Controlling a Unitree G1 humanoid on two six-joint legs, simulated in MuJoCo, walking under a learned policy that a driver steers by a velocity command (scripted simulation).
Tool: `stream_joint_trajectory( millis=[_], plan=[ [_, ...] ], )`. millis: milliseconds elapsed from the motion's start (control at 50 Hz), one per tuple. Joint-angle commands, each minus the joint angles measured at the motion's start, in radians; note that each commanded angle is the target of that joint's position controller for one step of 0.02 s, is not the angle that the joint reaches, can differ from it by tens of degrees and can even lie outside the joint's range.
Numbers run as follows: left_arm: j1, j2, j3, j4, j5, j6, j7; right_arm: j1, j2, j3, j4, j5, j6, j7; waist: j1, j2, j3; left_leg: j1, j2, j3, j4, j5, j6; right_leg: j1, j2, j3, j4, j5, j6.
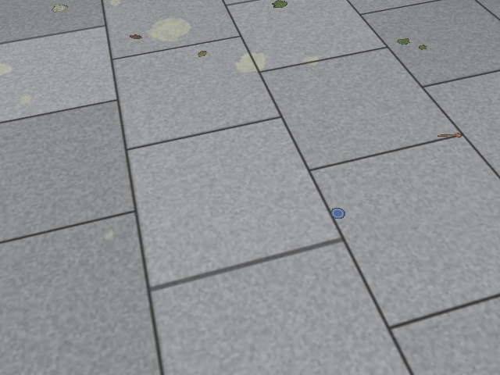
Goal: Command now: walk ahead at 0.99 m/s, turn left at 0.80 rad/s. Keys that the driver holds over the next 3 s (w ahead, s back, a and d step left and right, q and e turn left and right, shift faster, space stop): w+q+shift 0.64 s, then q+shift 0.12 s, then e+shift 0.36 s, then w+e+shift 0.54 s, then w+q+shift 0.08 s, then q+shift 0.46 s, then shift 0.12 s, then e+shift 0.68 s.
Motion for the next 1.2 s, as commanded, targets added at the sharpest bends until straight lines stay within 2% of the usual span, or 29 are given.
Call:
stream_joint_trajectory(
  millis=[20, 60, 120, 180, 220, 280, 300, 320, 340, 360, 380, 420, 500, 560, 620, 660, 700, 740, 760, 780, 800, 820, 840, 860, 900, 960, 1040, 1120, 1200],
  plan=[
    [-0.117, 0.114, -0.009, -0.208, 0.024, -0.067, -0.029, 0.113, -0.103, -0.037, -0.011, -0.021, 0.004, -0.025, 0.067, -0.154, -0.033, 0.451, 0.362, -0.868, -0.509, -0.344, 0.197, -0.671, -0.090, 0.211, 0.108, 0.001, -0.022],
    [-0.128, 0.116, -0.018, -0.214, 0.051, -0.024, -0.027, 0.085, -0.124, -0.032, -0.016, -0.013, -0.032, -0.031, 0.125, -0.166, 0.063, 0.209, 0.290, -0.750, -0.521, -0.221, 0.166, -0.567, -0.147, 0.201, -0.079, -0.004, 0.018],
    [-0.250, 0.101, -0.035, -0.263, 0.032, 0.008, -0.035, 0.072, -0.147, -0.039, -0.023, -0.005, -0.069, -0.024, 0.101, -0.112, 0.108, -0.038, 0.183, -0.554, -0.573, -0.009, 0.138, -0.379, -0.197, 0.124, -0.441, 0.138, 0.067],
    [-0.373, 0.051, -0.054, -0.308, -0.011, 0.005, -0.041, 0.097, -0.152, -0.055, -0.021, 0.013, -0.071, -0.010, 0.011, -0.021, 0.064, 0.013, 0.124, -0.472, -0.537, 0.169, 0.058, -0.244, -0.164, 0.082, -0.760, 0.382, 0.065],
    [-0.381, 0.066, -0.046, -0.313, -0.020, 0.000, -0.037, 0.118, -0.172, -0.068, -0.023, 0.014, -0.067, -0.002, -0.021, 0.019, 0.016, 0.131, 0.142, -0.487, -0.482, 0.304, 0.027, -0.204, -0.126, 0.072, -0.860, 0.435, 0.051],
    [-0.255, 0.145, -0.010, -0.277, -0.014, -0.016, -0.019, 0.105, -0.203, -0.082, -0.034, 0.003, -0.064, -0.009, 0.034, 0.037, -0.094, 0.284, 0.159, -0.509, -0.258, 0.559, -0.035, -0.041, -0.068, 0.090, -0.960, 0.298, 0.024],
    [-0.090, 0.188, 0.014, -0.235, -0.013, -0.023, -0.008, 0.064, -0.229, -0.087, -0.043, -0.001, -0.067, -0.005, 0.138, 0.013, -0.191, 0.264, 0.127, -0.475, -0.056, 0.622, -0.062, 0.140, -0.067, 0.087, -0.961, 0.229, 0.009],
    [0.143, 0.250, 0.046, -0.187, 0.001, -0.029, 0.010, 0.000, -0.204, -0.080, -0.066, -0.002, -0.079, -0.005, 0.263, -0.006, -0.303, 0.112, 0.089, -0.438, 0.222, 0.509, -0.081, 0.396, -0.168, 0.161, -0.903, 0.089, -0.016],
    [0.319, 0.331, 0.072, -0.156, 0.039, -0.031, 0.026, -0.027, -0.031, -0.035, -0.121, 0.006, -0.091, -0.013, 0.291, -0.251, -0.415, -0.137, 0.013, -0.340, 0.558, -0.177, -0.083, 0.624, -0.459, 0.513, -0.990, -0.317, -0.041],
    [0.187, 0.381, 0.088, -0.164, 0.036, -0.019, 0.015, 0.074, -0.007, -0.008, -0.183, 0.042, -0.084, -0.009, 0.149, -0.515, -0.480, -0.337, 0.021, -0.266, 0.744, -0.232, -0.092, 0.625, -0.598, 1.051, -1.232, -0.488, -0.137],
    [0.054, 0.248, 0.073, -0.196, 0.031, -0.009, 0.009, -0.007, -0.083, -0.014, -0.142, 0.011, -0.056, -0.019, 0.151, -0.262, -0.286, -0.411, 0.118, -0.227, 0.784, -0.109, -0.090, 0.471, -0.533, 0.898, -1.239, -0.583, -0.138],
    [0.022, 0.141, 0.049, -0.162, 0.024, -0.003, -0.001, -0.116, -0.093, -0.021, -0.150, -0.017, -0.036, 0.008, 0.145, -0.069, -0.116, -0.364, 0.187, -0.189, 0.683, -0.007, -0.111, 0.257, -0.420, 0.510, -1.211, -0.163, -0.098],
    [0.137, 0.068, 0.031, -0.039, -0.009, -0.036, -0.021, -0.211, -0.013, 0.009, -0.231, -0.028, 0.010, 0.050, 0.102, -0.133, -0.044, -0.403, 0.246, -0.170, 0.651, 0.030, -0.119, 0.181, -0.364, 0.197, -1.223, 0.287, -0.053],
    [0.102, 0.099, 0.038, -0.023, -0.010, -0.057, -0.024, -0.302, -0.018, 0.026, -0.296, -0.028, 0.015, 0.063, 0.067, -0.121, 0.003, -0.375, 0.247, -0.129, 0.524, 0.170, -0.120, 0.104, -0.342, 0.022, -1.290, 0.462, -0.044],
    [0.134, 0.130, 0.042, 0.010, -0.007, -0.060, -0.016, -0.421, -0.028, 0.039, -0.329, -0.026, 0.016, 0.082, 0.082, -0.063, 0.089, -0.304, 0.218, -0.013, 0.270, 0.248, -0.096, 0.097, -0.297, -0.123, -1.353, 0.586, -0.020],
    [0.162, 0.173, 0.048, 0.017, -0.005, -0.057, -0.009, -0.430, -0.009, 0.050, -0.326, -0.027, 0.012, 0.085, 0.071, -0.070, 0.102, -0.178, 0.155, 0.080, 0.139, 0.236, -0.062, 0.121, -0.290, -0.200, -1.264, 1.055, 0.010],
    [0.182, 0.227, 0.063, 0.018, -0.017, -0.039, 0.013, -0.308, -0.037, 0.040, -0.276, -0.044, 0.001, 0.074, 0.004, -0.097, 0.013, 0.023, 0.058, 0.123, 0.052, 0.214, -0.048, 0.160, -0.302, -0.200, -1.032, 1.388, 0.022],
    [0.128, 0.251, 0.070, -0.009, -0.028, -0.017, 0.017, 0.068, -0.117, -0.006, -0.149, -0.044, -0.016, 0.043, -0.148, -0.094, -0.175, 0.479, 0.025, 0.005, -0.062, 0.313, 0.013, 0.013, -0.335, -0.162, -0.528, 1.255, 0.020],
    [0.100, 0.222, 0.076, -0.013, -0.033, -0.011, -0.002, 0.086, -0.156, -0.039, -0.124, -0.008, -0.009, 0.003, -0.137, 0.059, -0.179, 0.670, 0.095, -0.125, -0.164, 0.422, 0.026, -0.208, -0.156, -0.174, -0.171, 0.322, 0.045],
    [0.202, 0.150, 0.046, -0.123, -0.007, -0.060, 0.010, -0.041, -0.317, -0.057, -0.236, 0.030, -0.009, -0.007, 0.018, 0.226, -0.312, 0.966, 0.422, -0.615, -0.072, 1.068, 0.187, -0.546, -0.052, 0.006, 0.214, -0.264, 0.085],
    [0.151, 0.226, 0.048, -0.155, -0.064, -0.080, 0.004, -0.037, -0.273, -0.061, -0.275, -0.015, 0.000, -0.015, -0.046, 0.043, -0.617, 1.033, 0.563, -0.815, -0.220, 0.816, 0.315, -0.565, -0.074, 0.233, 0.284, -0.208, 0.077],
    [0.110, 0.234, 0.051, -0.152, -0.089, -0.075, 0.010, -0.109, -0.223, -0.050, -0.279, -0.023, -0.015, -0.006, 0.003, -0.136, -0.482, 0.843, 0.530, -0.750, -0.285, 0.740, 0.268, -0.553, -0.123, 0.225, 0.179, -0.140, 0.064],
    [0.112, 0.211, 0.054, -0.135, -0.084, -0.056, 0.025, -0.169, -0.145, -0.033, -0.262, 0.012, -0.035, -0.001, 0.062, -0.210, -0.332, 0.660, 0.483, -0.628, -0.308, 0.685, 0.212, -0.554, -0.186, 0.190, 0.066, -0.104, 0.065],
    [0.139, 0.200, 0.057, -0.096, -0.077, -0.033, 0.035, -0.217, -0.089, -0.011, -0.254, 0.028, -0.049, -0.001, 0.107, -0.223, -0.219, 0.474, 0.451, -0.534, -0.321, 0.704, 0.173, -0.501, -0.222, 0.170, 0.007, -0.091, 0.077],
    [0.183, 0.173, 0.064, -0.064, -0.076, 0.006, 0.034, -0.235, -0.056, 0.003, -0.213, 0.010, -0.071, 0.005, 0.151, -0.141, -0.120, 0.169, 0.391, -0.379, -0.373, 0.746, 0.120, -0.324, -0.249, 0.175, -0.121, -0.060, 0.083],
    [0.124, 0.085, 0.052, -0.077, -0.065, 0.012, 0.031, -0.219, -0.050, 0.001, -0.142, -0.015, -0.084, -0.006, 0.139, -0.035, -0.085, 0.076, 0.311, -0.166, -0.401, 0.880, 0.057, -0.295, -0.207, 0.144, -0.330, 0.083, 0.078],
    [0.021, 0.084, 0.057, -0.110, -0.057, 0.006, 0.002, -0.253, -0.051, -0.003, -0.134, -0.010, -0.051, -0.046, 0.094, 0.032, -0.111, 0.208, 0.260, -0.018, -0.385, 0.772, -0.026, -0.334, -0.178, 0.082, -0.596, 0.404, 0.064],
    [-0.066, 0.091, 0.060, -0.173, -0.056, 0.017, -0.038, -0.217, -0.071, -0.013, -0.113, -0.002, -0.005, -0.065, 0.049, 0.045, -0.093, 0.366, 0.345, -0.024, -0.326, 0.692, -0.024, -0.420, -0.179, 0.059, -0.728, 0.370, 0.038],
    [-0.158, 0.111, 0.067, -0.257, -0.076, 0.049, -0.073, -0.147, -0.123, -0.041, -0.113, 0.012, 0.010, -0.063, 0.030, 0.036, -0.055, 0.529, 0.510, -0.124, -0.350, 0.423, -0.013, -0.586, -0.212, 0.074, -0.665, 0.117, -0.044]
  ],
)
